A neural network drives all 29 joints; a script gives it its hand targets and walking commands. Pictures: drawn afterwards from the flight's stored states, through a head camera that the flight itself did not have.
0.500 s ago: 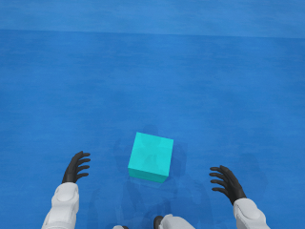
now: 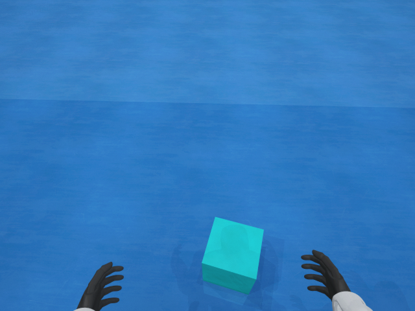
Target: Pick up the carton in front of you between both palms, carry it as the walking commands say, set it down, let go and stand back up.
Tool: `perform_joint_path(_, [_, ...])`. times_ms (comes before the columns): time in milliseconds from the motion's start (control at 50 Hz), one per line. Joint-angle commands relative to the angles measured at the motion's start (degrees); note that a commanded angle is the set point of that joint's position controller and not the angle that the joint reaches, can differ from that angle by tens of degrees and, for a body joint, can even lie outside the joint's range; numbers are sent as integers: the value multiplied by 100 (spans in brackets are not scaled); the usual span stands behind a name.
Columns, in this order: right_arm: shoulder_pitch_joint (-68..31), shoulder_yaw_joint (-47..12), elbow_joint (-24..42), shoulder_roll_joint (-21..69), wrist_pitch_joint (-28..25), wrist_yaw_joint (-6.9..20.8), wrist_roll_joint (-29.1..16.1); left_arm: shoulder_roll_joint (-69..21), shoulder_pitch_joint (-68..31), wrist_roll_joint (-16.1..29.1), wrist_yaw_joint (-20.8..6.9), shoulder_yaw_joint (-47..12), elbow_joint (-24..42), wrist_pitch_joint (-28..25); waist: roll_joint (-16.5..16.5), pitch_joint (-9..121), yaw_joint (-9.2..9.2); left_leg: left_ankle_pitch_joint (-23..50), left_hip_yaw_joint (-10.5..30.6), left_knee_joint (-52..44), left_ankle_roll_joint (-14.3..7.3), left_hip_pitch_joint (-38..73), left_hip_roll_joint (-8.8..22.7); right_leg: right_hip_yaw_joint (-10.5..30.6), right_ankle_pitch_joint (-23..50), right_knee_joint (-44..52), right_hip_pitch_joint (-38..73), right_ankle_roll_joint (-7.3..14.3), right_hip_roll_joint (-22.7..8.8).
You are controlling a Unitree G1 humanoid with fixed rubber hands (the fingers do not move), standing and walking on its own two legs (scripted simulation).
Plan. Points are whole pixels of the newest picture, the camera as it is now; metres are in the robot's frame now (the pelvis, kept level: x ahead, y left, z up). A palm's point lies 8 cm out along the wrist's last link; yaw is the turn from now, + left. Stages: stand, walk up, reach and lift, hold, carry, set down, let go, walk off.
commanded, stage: let go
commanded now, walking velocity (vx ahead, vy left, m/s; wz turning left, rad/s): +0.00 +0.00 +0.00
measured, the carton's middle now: (231, 256) +0.44 -0.09 -0.65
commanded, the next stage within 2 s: stand in 0.22 s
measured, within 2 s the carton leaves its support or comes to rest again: neither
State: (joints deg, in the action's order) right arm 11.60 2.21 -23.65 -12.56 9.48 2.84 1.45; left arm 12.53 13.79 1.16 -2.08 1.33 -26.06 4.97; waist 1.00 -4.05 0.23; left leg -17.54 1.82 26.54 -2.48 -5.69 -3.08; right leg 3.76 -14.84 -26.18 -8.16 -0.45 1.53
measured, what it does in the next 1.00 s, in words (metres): stands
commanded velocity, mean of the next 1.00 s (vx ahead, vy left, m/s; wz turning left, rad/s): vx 0.00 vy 0.00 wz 0.00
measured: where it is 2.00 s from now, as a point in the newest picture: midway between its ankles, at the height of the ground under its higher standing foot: outside the picture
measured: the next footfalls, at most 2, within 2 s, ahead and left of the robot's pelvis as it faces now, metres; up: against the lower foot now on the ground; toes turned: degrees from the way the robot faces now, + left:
none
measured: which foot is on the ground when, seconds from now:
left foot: down 0.00-1.00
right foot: down 0.00-1.00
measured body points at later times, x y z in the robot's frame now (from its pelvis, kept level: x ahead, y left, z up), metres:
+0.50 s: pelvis +0.01 -0.03 +0.00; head +0.02 -0.05 +0.44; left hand +0.13 +0.27 -0.08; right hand +0.16 -0.31 -0.11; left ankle -0.03 +0.09 -0.74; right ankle +0.00 -0.13 -0.74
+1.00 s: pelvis +0.02 -0.04 +0.00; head +0.02 -0.05 +0.45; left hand +0.13 +0.27 -0.09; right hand +0.16 -0.33 -0.11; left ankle -0.03 +0.09 -0.74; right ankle +0.00 -0.13 -0.74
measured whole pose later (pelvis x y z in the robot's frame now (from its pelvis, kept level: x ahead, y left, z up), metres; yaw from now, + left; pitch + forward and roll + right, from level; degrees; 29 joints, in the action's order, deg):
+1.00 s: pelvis +0.02 -0.04 +0.00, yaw +3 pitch -1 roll +0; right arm 9.3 0.4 -47.2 -21.3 -0.4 -1.7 1.7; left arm 19.4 8.2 -1.5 0.9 2.3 -49.7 0.2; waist 2.0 -0.8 0.5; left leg -17.5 5.2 24.8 0.5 -6.1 -1.0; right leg 0.4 -15.7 -25.0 -8.1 2.7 3.3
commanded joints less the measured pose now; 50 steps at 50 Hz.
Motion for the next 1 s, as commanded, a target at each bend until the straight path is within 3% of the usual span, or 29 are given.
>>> perform_joint_path(0, [-208, 154, 648, -685, 134, -115, 7, 436, -362, 17, 76, 85, 513, -102, 55, 330, -73, 1958, 191, -363, 372, 38, 392, -368, 645, 102, -70, 24, 245])
perform_joint_path(200, [-346, 93, 808, -609, 417, -195, -2, 514, -351, -80, 35, 180, 497, 110, 7, 85, -8, 1086, 13, -401, 233, -274, 249, -276, 632, 166, 260, 22, 139])
perform_joint_path(220, [-545, 253, 46, -1179, -117, -385, 81, 1165, -267, -382, 231, 411, -280, -88, 669, -128, 94, -143, 296, -212, 337, -1047, 355, 86, 165, 226, -535, -28, -285])
perform_joint_path(280, [-282, 244, -295, -1109, -634, -379, 111, 1323, -398, -482, 285, 422, -463, -352, -62, 70, -32, -802, 513, -88, 221, -752, 440, 434, -1142, 545, -1051, 117, -436])
perform_joint_path(340, [-283, 240, -575, -1169, -845, -314, 106, 1221, -596, -436, 238, 394, -611, -470, -138, 356, -66, -227, 576, 8, 171, -562, 501, 484, -789, 499, -963, 203, -453])
perform_joint_path(460, [-254, 182, -1020, -1348, -982, -357, 98, 1378, -468, -364, 273, 425, -1010, -538, -207, 782, -6, 1273, 603, 95, 207, -367, 588, 400, 1353, 160, -282, 232, -534])
perform_joint_path(560, [-184, 114, -1332, -1478, -1006, -405, 82, 1509, -413, -322, 315, 415, -1292, -529, -190, 836, -3, 1795, 599, 91, 197, -265, 624, 368, 2075, 106, -17, 210, -582])
perform_joint_path(740, [-225, 56, -1688, -1601, -1023, -458, 51, 1601, -533, -289, 334, 369, -1661, -539, -107, 804, -3, 2159, 610, -12, 201, -176, 672, 350, 2446, 170, 211, 184, -616])
perform_joint_path(980, [-385, 4, -2112, -1698, -1068, -480, 22, 1645, -749, -262, 316, 305, -2128, -547, -48, 639, 28, 1905, 699, -386, 182, -152, 749, 377, 1937, 431, 302, 208, -638])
